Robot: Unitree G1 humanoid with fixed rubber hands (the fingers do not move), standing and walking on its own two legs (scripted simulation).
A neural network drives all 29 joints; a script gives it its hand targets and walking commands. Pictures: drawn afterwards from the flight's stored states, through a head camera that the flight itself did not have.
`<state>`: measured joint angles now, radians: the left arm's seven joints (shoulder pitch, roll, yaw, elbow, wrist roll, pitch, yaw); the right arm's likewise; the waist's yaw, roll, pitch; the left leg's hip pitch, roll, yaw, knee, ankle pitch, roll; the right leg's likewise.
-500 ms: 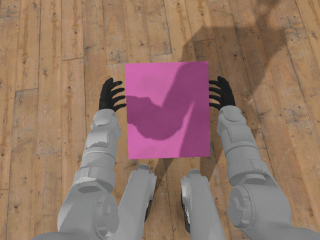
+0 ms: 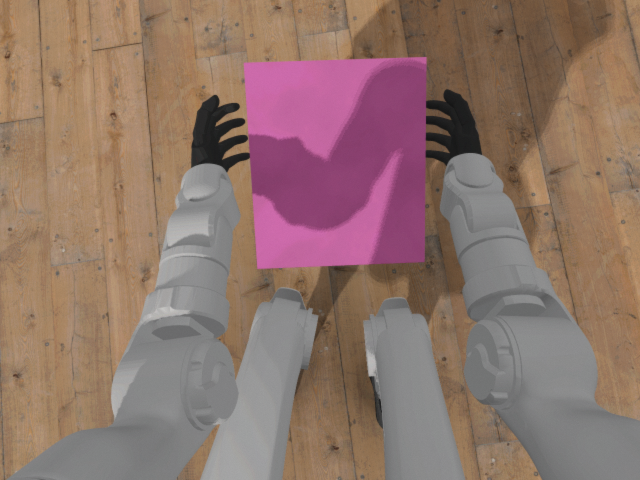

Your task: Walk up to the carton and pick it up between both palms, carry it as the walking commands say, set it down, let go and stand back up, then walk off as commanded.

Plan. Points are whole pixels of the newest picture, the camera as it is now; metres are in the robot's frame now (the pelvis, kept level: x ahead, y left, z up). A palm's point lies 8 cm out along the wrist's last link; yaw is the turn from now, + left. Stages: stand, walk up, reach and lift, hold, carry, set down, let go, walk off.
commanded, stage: set down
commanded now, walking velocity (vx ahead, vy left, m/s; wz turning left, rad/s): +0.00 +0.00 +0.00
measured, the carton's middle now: (334, 167) +0.48 +0.02 -0.19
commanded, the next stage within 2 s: none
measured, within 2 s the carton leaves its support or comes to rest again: neither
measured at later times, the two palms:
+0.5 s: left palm (233, 170) +0.47 +0.16 -0.19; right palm (441, 160) +0.50 -0.13 -0.20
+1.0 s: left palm (244, 176) +0.49 +0.17 -0.27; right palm (429, 160) +0.53 -0.13 -0.28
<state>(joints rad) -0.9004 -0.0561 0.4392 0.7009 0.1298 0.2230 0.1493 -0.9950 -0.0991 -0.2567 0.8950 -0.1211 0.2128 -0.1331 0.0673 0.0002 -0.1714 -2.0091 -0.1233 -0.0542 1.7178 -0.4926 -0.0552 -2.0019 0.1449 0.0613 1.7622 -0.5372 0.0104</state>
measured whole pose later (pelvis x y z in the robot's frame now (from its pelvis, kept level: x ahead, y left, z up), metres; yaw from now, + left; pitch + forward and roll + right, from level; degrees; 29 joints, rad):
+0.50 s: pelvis -0.01 +0.00 -0.06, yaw +0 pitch +46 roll +2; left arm -1.05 0.00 0.42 0.73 0.08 0.21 0.16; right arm -1.18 -0.20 -0.16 0.97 -0.04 0.21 -0.13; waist 0.07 0.01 -0.04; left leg -2.22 -0.14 -0.04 1.93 -0.52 -0.06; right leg -2.21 0.16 0.05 1.97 -0.56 0.03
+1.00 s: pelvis -0.01 +0.00 -0.11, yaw +0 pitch +42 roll +2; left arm -1.20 0.08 0.39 0.88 0.02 0.18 0.14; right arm -1.38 -0.29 -0.07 1.14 0.04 0.18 -0.11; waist 0.08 0.02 0.15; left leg -2.29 -0.13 -0.02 2.10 -0.55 -0.06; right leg -2.27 0.14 0.02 2.14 -0.60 0.02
